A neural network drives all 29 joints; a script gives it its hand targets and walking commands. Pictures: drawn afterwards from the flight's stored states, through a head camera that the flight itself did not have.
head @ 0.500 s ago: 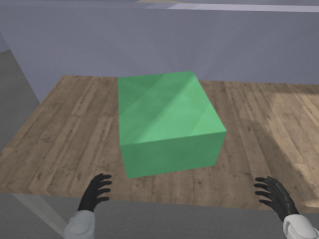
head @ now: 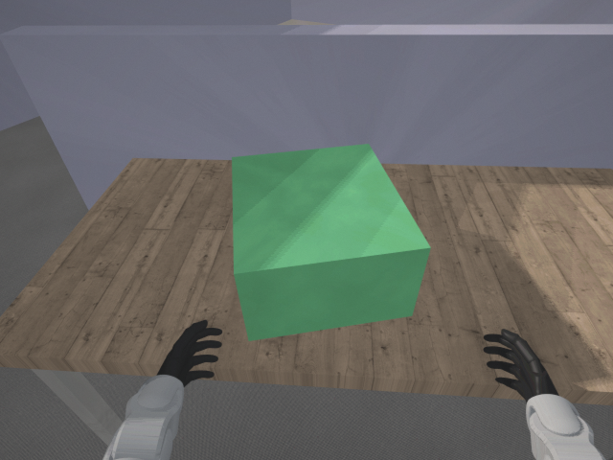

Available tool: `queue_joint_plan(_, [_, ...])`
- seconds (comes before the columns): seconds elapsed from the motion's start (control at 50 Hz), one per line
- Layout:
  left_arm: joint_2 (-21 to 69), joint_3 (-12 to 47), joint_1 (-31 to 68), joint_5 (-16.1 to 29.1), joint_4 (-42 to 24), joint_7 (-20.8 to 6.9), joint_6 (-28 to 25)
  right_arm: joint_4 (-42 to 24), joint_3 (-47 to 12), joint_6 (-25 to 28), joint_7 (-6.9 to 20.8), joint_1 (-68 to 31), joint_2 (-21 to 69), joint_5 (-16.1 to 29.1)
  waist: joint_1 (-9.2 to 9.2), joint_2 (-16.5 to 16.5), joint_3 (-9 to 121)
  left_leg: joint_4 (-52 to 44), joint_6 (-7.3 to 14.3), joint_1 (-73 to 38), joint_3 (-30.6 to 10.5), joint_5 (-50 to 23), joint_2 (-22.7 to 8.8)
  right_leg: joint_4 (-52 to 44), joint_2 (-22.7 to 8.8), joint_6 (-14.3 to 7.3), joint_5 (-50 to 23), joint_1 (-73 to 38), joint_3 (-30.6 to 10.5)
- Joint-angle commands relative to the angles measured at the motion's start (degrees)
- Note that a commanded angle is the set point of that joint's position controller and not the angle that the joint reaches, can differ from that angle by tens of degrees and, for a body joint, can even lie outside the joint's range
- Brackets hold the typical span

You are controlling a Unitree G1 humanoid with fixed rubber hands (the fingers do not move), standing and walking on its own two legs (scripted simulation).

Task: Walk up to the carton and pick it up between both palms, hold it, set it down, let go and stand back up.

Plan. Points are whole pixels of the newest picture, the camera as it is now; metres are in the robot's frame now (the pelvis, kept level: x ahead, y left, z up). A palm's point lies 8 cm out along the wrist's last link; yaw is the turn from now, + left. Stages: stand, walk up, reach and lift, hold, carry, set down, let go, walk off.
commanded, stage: let go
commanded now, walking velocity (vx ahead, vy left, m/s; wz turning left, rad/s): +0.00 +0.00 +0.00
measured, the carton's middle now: (315, 231) +0.51 +0.03 +0.01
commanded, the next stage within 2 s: stand in 0.22 s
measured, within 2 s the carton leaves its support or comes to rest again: neither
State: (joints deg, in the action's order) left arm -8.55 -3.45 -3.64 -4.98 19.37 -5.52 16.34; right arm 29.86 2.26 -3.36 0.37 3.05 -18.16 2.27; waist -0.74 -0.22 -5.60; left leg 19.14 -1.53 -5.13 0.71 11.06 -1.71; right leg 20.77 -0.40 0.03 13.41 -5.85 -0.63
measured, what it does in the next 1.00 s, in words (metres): stands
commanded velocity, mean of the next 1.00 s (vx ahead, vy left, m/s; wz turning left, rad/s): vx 0.00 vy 0.00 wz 0.00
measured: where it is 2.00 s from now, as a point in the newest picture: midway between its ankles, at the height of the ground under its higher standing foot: outside the picture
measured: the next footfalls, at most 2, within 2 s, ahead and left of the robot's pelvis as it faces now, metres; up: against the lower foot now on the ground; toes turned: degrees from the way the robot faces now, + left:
none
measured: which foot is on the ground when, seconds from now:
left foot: down 0.00-1.00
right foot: down 0.00-1.00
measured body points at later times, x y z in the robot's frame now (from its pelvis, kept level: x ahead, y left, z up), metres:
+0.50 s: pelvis +0.00 +0.00 +0.00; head -0.02 +0.02 +0.44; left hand +0.23 +0.23 -0.02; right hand +0.23 -0.26 -0.01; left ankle +0.01 +0.14 -0.74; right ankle +0.00 -0.12 -0.74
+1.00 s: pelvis +0.00 +0.01 -0.01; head -0.02 +0.04 +0.44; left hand +0.23 +0.23 -0.02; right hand +0.23 -0.26 -0.01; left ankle +0.01 +0.14 -0.74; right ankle +0.00 -0.12 -0.74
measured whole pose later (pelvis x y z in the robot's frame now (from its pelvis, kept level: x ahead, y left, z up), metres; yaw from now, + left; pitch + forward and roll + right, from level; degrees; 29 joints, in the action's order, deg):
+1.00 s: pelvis +0.00 +0.01 -0.01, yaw +4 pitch -3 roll -1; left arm -19.3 4.4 -7.0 1.1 19.8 -4.5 -7.3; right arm 28.1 3.4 5.1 2.7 7.0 -19.8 -0.3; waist 1.4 2.9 -0.6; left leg 33.1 -1.1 13.8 -3.2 16.1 -0.9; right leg 30.5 -1.1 0.9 17.7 9.5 2.9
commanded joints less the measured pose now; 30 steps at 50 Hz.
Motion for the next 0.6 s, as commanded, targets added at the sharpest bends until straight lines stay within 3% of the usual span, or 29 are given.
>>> queue_joint_plan(0.0, [-3.7,0.1,0.2,-1.6,7.2,0.6,4.6,0.8,-2.4,-4.5,2.1,-0.4,-1.7,-0.9,-0.08,4.4,-12.1,-4.7,1.3,3.2,5.2,8.1,3.4,-9.9,1.7,-1.3,9.9,15.7,3.7])
queue_joint_plan(0.2, [-3.3,0.6,-0.3,-1.3,7.8,0.3,3.9,0.1,-2.1,-4.5,2.1,-0.2,-1.6,-0.6,0.38,4.1,-12.5,-4.7,0.9,2.6,4.8,6.0,3.0,-9.9,2.1,-1.0,9.0,15.1,3.5])
queue_joint_plan(0.22, [-15.2,-4.1,1.4,4.7,5.7,3.3,-7.6,1.7,1.0,-0.1,0.3,2.9,-5.2,-7.0,1.83,6.6,-12.7,2.3,2.3,18.1,-3.1,4.1,0.5,-6.7,-2.1,0.8,8.1,21.9,0.0])
queue_joint_plan(0.24, [-16.3,-3.9,0.4,4.6,7.2,4.5,-11.9,1.3,1.8,1.9,-0.5,3.9,-7.1,-7.2,1.37,8.8,-13.1,4.6,2.2,19.9,-1.6,5.6,0.7,-9.8,-3.9,0.9,14.3,24.0,-2.7])
queue_joint_plan(0.26, [-17.9,-3.9,1.1,4.6,6.9,4.7,-13.9,0.3,2.3,3.4,-0.4,4.4,-8.2,-6.6,1.89,9.6,-10.9,4.7,2.0,17.8,-2.9,3.4,-0.5,-10.2,-4.6,1.0,14.3,24.4,-4.0])
queue_joint_plan(0.3, [-18.2,-4.4,0.7,4.8,7.0,4.5,-16.2,0.5,3.7,5.8,0.5,4.4,-10.3,-5.1,2.02,3.7,-3.1,4.4,2.6,12.7,-4.9,1.0,-1.8,-6.9,-4.2,0.2,11.3,22.2,-4.7])
queue_joint_plan(0.32, [-19.1,-4.6,1.7,4.7,6.5,4.4,-17.0,0.5,3.8,6.4,0.9,4.4,-10.4,-4.4,2.30,2.8,-1.7,4.8,2.4,14.1,-4.9,1.8,-1.7,-6.5,-4.5,0.1,11.6,20.9,-4.6])
queue_joint_plan(0.38, [-19.7,-4.3,1.1,4.7,6.0,3.9,-18.6,-0.5,3.9,7.4,1.6,4.4,-10.2,-4.5,1.50,3.8,1.7,5.5,2.4,15.6,-5.5,-2.0,-1.4,-5.2,-4.7,0.0,8.5,17.4,-4.0])
queue_joint_plan(0.46, [-21.4,-3.9,-0.8,4.5,5.5,3.7,-18.9,-1.5,3.9,7.3,1.9,3.2,-10.5,-4.3,0.98,0.6,4.0,6.5,2.3,16.6,-6.1,-3.8,-2.1,-2.2,-4.7,0.0,4.7,16.5,-2.9])
queue_joint_plan(0.58, [-22.6,-3.0,-2.8,4.2,4.2,4.1,-18.8,-2.3,3.9,6.7,1.9,3.5,-11.8,-3.9,0.67,-0.9,3.2,6.5,2.7,20.3,-7.4,-1.8,-2.6,1.1,-4.4,0.1,2.2,16.8,-1.1])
